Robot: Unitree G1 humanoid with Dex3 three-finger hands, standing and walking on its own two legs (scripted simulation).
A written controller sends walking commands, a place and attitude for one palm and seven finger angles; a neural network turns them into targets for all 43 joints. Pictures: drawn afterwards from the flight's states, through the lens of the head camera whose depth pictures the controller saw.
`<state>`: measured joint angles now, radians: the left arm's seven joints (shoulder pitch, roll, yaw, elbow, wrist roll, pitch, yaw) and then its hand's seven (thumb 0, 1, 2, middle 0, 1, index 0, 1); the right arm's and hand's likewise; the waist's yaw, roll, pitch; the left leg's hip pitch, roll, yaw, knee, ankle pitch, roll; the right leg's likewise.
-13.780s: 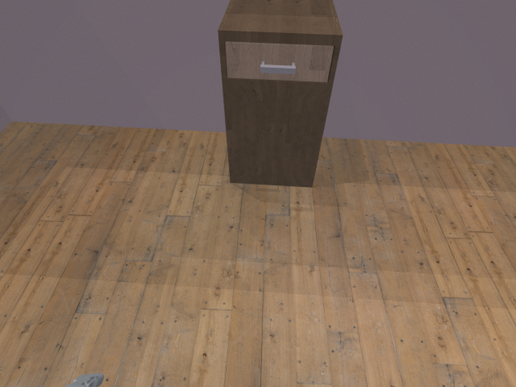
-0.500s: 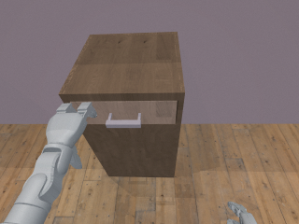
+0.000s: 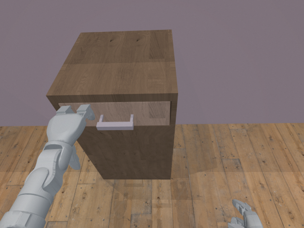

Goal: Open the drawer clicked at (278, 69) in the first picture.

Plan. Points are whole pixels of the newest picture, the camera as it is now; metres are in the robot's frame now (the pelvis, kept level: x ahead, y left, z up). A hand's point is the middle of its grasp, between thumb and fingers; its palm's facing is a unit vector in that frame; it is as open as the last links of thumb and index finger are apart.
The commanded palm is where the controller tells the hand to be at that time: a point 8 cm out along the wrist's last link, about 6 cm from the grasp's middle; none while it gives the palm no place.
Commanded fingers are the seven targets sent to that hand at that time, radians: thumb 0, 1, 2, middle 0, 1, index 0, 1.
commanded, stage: move the hooked fingers above the handle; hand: left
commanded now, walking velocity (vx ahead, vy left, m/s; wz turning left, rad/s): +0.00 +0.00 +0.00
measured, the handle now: (116, 121) +0.48 +0.20 -0.07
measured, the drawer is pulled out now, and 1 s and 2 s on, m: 0.00 0.00 0.00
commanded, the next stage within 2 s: lower the fingers behind the handle in 1.76 s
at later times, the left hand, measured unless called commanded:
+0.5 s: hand (95, 129) +0.38 +0.22 +0.02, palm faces -0.02 -0.05 -1.00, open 13.8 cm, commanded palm +0.36 +0.23 +0.07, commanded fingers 0.00 -0.50 0.30 -0.30 -1.20 -0.30 -1.20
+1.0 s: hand (109, 125) +0.42 +0.19 -0.01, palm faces -0.02 -0.02 -1.00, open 13.8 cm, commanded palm +0.40 +0.20 +0.04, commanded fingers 0.00 -0.50 0.30 -0.30 -1.20 -0.30 -1.20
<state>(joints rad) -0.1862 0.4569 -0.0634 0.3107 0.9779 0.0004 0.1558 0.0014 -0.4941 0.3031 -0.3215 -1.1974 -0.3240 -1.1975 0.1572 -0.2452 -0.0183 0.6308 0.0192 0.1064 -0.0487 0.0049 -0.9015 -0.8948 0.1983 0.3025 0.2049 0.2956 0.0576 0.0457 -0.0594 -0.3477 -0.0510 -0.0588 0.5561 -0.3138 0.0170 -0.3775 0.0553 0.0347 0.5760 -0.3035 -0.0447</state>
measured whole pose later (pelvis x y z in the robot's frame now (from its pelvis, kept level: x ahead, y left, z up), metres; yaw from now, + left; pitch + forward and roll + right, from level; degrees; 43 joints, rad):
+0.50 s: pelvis +0.01 +0.01 -0.01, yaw -1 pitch +10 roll +0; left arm -0.33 0.37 -0.13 0.52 1.03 0.05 0.26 0.00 -0.49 0.30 -0.32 -1.20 -0.32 -1.20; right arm 0.22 -0.23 -0.03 0.65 0.02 0.12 -0.04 0.00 -0.90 -0.89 0.20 0.30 0.20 0.30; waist 0.01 0.04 -0.10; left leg -0.46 -0.06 -0.04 0.64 -0.36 0.03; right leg -0.49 0.05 0.05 0.66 -0.34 -0.03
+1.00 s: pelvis +0.00 +0.01 -0.02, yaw -1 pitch +14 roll +0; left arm -0.55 0.31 -0.15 0.83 1.08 0.06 0.39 0.00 -0.49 0.30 -0.32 -1.20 -0.32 -1.20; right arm 0.26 -0.23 -0.05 0.68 0.01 0.12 -0.02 0.00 -0.90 -0.89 0.20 0.30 0.20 0.30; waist -0.03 0.04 -0.14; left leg -0.59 -0.05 -0.04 0.72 -0.38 0.03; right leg -0.62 0.06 0.05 0.73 -0.36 -0.03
